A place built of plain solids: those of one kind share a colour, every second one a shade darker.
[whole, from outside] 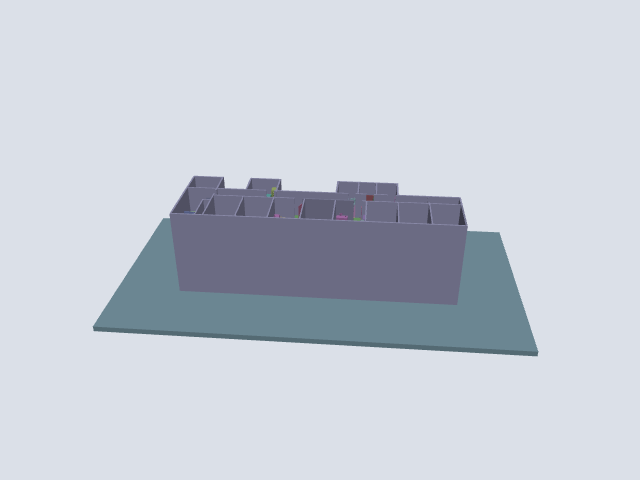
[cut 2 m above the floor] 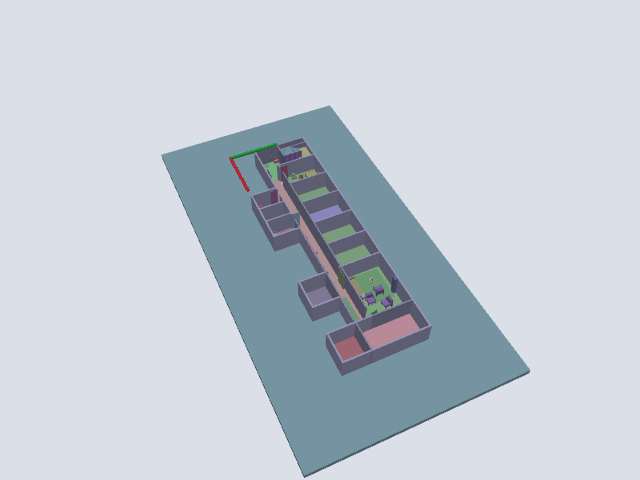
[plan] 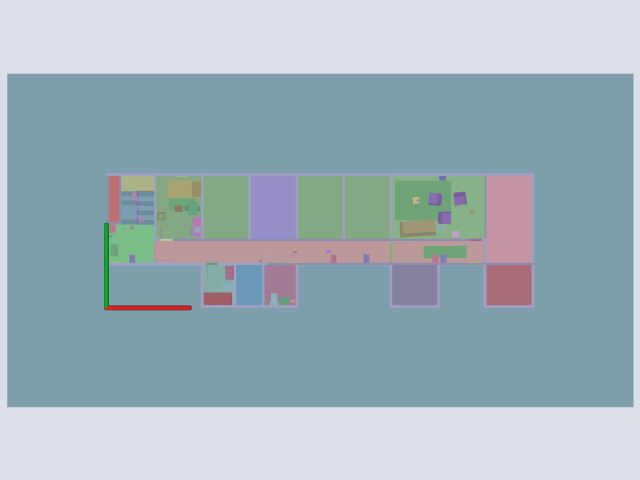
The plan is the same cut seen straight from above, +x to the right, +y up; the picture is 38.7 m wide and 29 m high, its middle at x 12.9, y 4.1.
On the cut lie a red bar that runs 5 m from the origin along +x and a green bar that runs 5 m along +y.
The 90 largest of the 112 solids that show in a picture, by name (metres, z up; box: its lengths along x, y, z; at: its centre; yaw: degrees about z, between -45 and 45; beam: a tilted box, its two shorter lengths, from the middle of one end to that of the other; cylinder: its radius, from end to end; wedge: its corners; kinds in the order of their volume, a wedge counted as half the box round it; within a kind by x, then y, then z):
{
 "under_1": {"box": [37.84, 20.14, 0.5], "at": [12.92, 4.07, -0.33]},
 "wall_1": {"box": [0.16, 2.32, 5.62], "at": [0.08, 3.88, 2.51]},
 "wall_2": {"box": [0.16, 3.81, 2.51], "at": [0.08, 6.08, 6.87]},
 "wall_3": {"box": [0.16, 2.81, 5.62], "at": [0.08, 6.58, 2.51]},
 "wall_4": {"box": [0.89, 0.13, 5.62], "at": [0.45, 5.11, 2.51]},
 "wall_5": {"box": [0.13, 2.81, 5.62], "at": [0.82, 6.58, 2.51]},
 "wall_6": {"box": [5.86, 0.031, 8.43], "at": [2.93, 2.58, 3.91]},
 "wall_7": {"box": [0.13, 3.81, 8.43], "at": [2.94, 6.08, 3.91]},
 "wall_8": {"box": [6.01, 0.13, 8.43], "at": [3.0, 2.65, 3.91]},
 "wall_9": {"box": [9.07, 0.13, 2.51], "at": [4.54, 4.11, 6.87]},
 "wall_10": {"box": [0.16, 2.4, 8.43], "at": [5.78, 1.36, 3.91]},
 "wall_11": {"box": [0.13, 3.81, 8.43], "at": [5.79, 6.08, 3.91]},
 "wall_12": {"box": [1.27, 0.13, 5.32], "at": [7.36, 2.65, 5.47]},
 "wall_13": {"box": [0.13, 2.43, 8.43], "at": [7.78, 1.38, 3.91]},
 "wall_14": {"box": [2.97, 0.13, 2.81], "at": [8.21, 2.65, 1.1]},
 "wall_15": {"box": [5.89, 0.16, 8.43], "at": [8.64, 0.08, 3.91]},
 "wall_16": {"box": [0.13, 3.81, 8.43], "at": [8.64, 6.08, 3.91]},
 "wall_17": {"box": [0.99, 0.13, 5.32], "at": [9.2, 2.65, 5.47]},
 "wall_18": {"box": [0.13, 2.43, 8.43], "at": [9.47, 1.38, 3.91]},
 "wall_19": {"box": [0.13, 3.81, 8.43], "at": [11.49, 6.08, 3.91]},
 "wall_20": {"box": [0.16, 2.4, 8.43], "at": [11.51, 1.36, 3.91]},
 "wall_21": {"box": [4.76, 0.13, 2.51], "at": [12.18, 4.11, 6.87]},
 "wall_22": {"box": [25.84, 0.16, 8.43], "at": [12.92, 8.06, 3.91]},
 "wall_23": {"box": [17.94, 0.13, 2.81], "at": [12.98, 4.11, 1.1]},
 "wall_24": {"box": [7.01, 0.13, 5.32], "at": [13.9, 2.65, 5.47]},
 "wall_25": {"box": [5.83, 0.031, 8.43], "at": [14.35, 2.58, 3.91]},
 "wall_26": {"box": [0.13, 3.81, 8.43], "at": [14.35, 6.08, 3.91]},
 "wall_27": {"box": [0.16, 2.4, 8.43], "at": [17.18, 1.36, 3.91]},
 "wall_28": {"box": [0.13, 3.81, 8.43], "at": [17.2, 6.08, 3.91]},
 "wall_29": {"box": [15.44, 0.13, 2.81], "at": [18.12, 2.65, 1.1]},
 "wall_30": {"box": [3.04, 0.16, 8.43], "at": [18.62, 0.08, 3.91]},
 "wall_31": {"box": [7.67, 0.13, 2.51], "at": [19.12, 4.11, 6.87]},
 "wall_32": {"box": [0.13, 3.81, 5.32], "at": [20.05, 6.08, 5.47]},
 "wall_33": {"box": [0.16, 2.4, 8.43], "at": [20.06, 1.36, 3.91]},
 "wall_34": {"box": [2.98, 0.031, 8.43], "at": [21.47, 2.58, 3.91]},
 "wall_35": {"box": [7.7, 0.13, 5.32], "at": [21.99, 2.65, 5.47]},
 "wall_36": {"box": [0.16, 2.4, 8.43], "at": [22.88, 1.36, 3.91]},
 "wall_37": {"box": [0.13, 1.32, 2.81], "at": [22.89, 3.38, 1.1]},
 "wall_38": {"box": [0.13, 0.87, 5.32], "at": [22.89, 4.61, 5.47]},
 "wall_39": {"box": [0.13, 3.81, 2.81], "at": [22.89, 6.08, 1.1]},
 "wall_40": {"box": [0.13, 2.81, 5.32], "at": [22.89, 6.58, 5.47]},
 "wall_41": {"box": [0.86, 0.13, 5.32], "at": [23.26, 5.11, 5.47]},
 "wall_42": {"box": [0.13, 2.81, 5.32], "at": [23.62, 6.58, 5.47]},
 "wall_43": {"box": [3.04, 0.16, 8.43], "at": [24.32, 0.08, 3.91]},
 "wall_44": {"box": [0.16, 2.43, 8.43], "at": [25.76, 1.38, 3.91]},
 "wall_45": {"box": [0.16, 5.26, 8.43], "at": [25.76, 5.35, 3.91]},
 "stair_1": {"box": [0.94, 0.31, 2.93], "at": [1.36, 5.19, 1.17]},
 "stair_2": {"box": [0.94, 0.59, 2.76], "at": [1.36, 5.33, 1.08]},
 "stair_3": {"box": [0.94, 1.16, 2.41], "at": [1.36, 5.62, 0.9]},
 "stair_4": {"box": [0.94, 1.44, 2.23], "at": [1.36, 5.76, 0.82]},
 "stair_5": {"box": [0.94, 1.73, 2.06], "at": [1.36, 5.9, 0.73]},
 "stair_6": {"box": [0.94, 2.01, 1.88], "at": [1.36, 6.05, 0.64]},
 "stair_7": {"box": [0.94, 2.01, 0.48], "at": [2.41, 6.02, -0.06]},
 "stair_8": {"box": [0.94, 1.73, 0.65], "at": [2.41, 6.17, 0.03]},
 "stair_9": {"box": [0.94, 1.44, 0.83], "at": [2.41, 6.31, 0.11]},
 "stair_10": {"box": [0.94, 1.16, 1.0], "at": [2.41, 6.45, 0.2]},
 "stair_11": {"box": [0.94, 0.87, 1.18], "at": [2.41, 6.59, 0.29]},
 "stair_12": {"box": [0.94, 0.59, 1.35], "at": [2.41, 6.74, 0.38]},
 "stair_13": {"box": [0.94, 0.31, 1.53], "at": [2.41, 6.88, 0.46]},
 "floor_study_1": {"box": [2.72, 3.81, 0.5], "at": [4.37, 6.08, -0.25]},
 "floor_study_2": {"box": [2.72, 3.81, 0.5], "at": [7.22, 6.08, -0.25]},
 "floor_study_3": {"box": [2.72, 3.81, 0.5], "at": [12.92, 6.08, -0.25]},
 "floor_study_4": {"box": [2.72, 3.81, 0.5], "at": [15.77, 6.08, -0.25]},
 "floor_corridor_1": {"box": [14.12, 1.32, 0.5], "at": [10.07, 3.38, -0.25]},
 "floor_corridor_2": {"box": [5.57, 1.32, 0.5], "at": [20.05, 3.38, -0.25]},
 "floor_common_room_1": {"box": [5.57, 3.81, 0.5], "at": [20.05, 6.08, -0.25]},
 "floor_escape_stair_1": {"box": [2.72, 5.26, 0.5], "at": [24.32, 5.35, -0.25]},
 "floor_trunk_room_1": {"box": [2.72, 3.81, 0.5], "at": [10.07, 6.08, -0.25]},
 "floor_escape_foot_1": {"box": [2.72, 2.43, 0.5], "at": [24.32, 1.38, -0.25]},
 "floor_stores_pod_1": {"box": [2.72, 2.43, 0.5], "at": [18.62, 1.38, -0.25]},
 "stair_landing_1": {"box": [1.99, 0.95, 1.7], "at": [1.89, 7.51, 0.55]},
 "floor_stair_hall_1": {"box": [2.72, 2.32, 0.5], "at": [1.52, 3.88, -0.25]},
 "floor_wc_1": {"box": [1.89, 2.43, 0.5], "at": [10.48, 1.38, -0.25]},
 "floor_washroom_bath_1": {"box": [1.85, 2.43, 0.5], "at": [6.79, 1.38, -0.25]},
 "floor_linen_store_1": {"box": [1.57, 2.43, 0.5], "at": [8.62, 1.38, -0.25]},
 "chest_drawers_1": {"box": [0.5, 1.15, 0.99], "at": [5.47, 4.87, 0.5]},
 "chest_drawers_2": {"box": [1.04, 0.5, 0.95], "at": [10.85, 4.43, 6.09]},
 "child_bed_1": {"box": [2.06, 1.06, 0.4], "at": [4.72, 7.17, 0.38]},
 "child_bed_2": {"box": [0.55, 0.96, 0.2], "at": [5.42, 7.17, 0.58]},
 "rug_1": {"box": [1.6, 0.8, 0.08], "at": [4.56, 6.27, -0.03], "yaw": -2.4},
 "rug_2": {"box": [3.4, 2.4, 0.08], "at": [19.13, 6.48, -0.03], "yaw": -0.4},
 "rug_3": {"box": [2.6, 0.75, 0.08], "at": [20.45, 3.38, -0.03], "yaw": 0.8},
 "sofa_1": {"box": [2.16, 0.93, 0.34], "at": [18.8, 4.79, 0.28], "yaw": 3.3},
 "sofa_2": {"box": [2.16, 0.23, 0.39], "at": [18.82, 4.44, 0.65], "yaw": 3.3},
 "floor_shut_1": {"box": [0.6, 2.81, 0.5], "at": [0.46, 6.58, -0.25]},
 "bathtub_1": {"box": [1.7, 0.76, 0.44], "at": [6.73, 0.55, 0.22]},
 "basin_vanity_1": {"box": [0.53, 0.86, 0.82], "at": [7.43, 2.12, 0.41]},
 "billy_1": {"box": [0.42, 0.28, 2.02], "at": [20.31, 7.83, 1.01]},
 "stacking_chair_1": {"box": [0.44, 0.42, 0.67], "at": [21.1, 4.44, 0.34]},
 "armchair_frame_1": {"box": [0.74, 0.63, 0.18], "at": [19.85, 6.56, 0.32], "yaw": -3.3}
}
